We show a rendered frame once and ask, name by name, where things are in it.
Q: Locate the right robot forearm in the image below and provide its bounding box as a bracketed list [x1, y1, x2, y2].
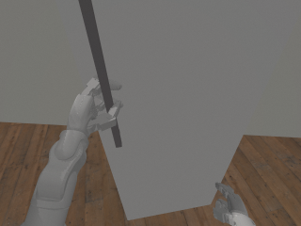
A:
[231, 215, 256, 226]

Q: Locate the robot left hand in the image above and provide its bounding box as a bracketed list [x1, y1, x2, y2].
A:
[66, 74, 123, 138]

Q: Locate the handle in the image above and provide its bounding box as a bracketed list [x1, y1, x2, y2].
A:
[78, 0, 122, 148]

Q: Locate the fridge door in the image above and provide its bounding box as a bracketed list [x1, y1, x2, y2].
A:
[55, 0, 301, 220]

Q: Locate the left robot forearm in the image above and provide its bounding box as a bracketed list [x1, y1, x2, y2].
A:
[20, 129, 89, 226]

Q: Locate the robot right hand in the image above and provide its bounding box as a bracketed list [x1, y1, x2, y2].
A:
[213, 182, 249, 225]

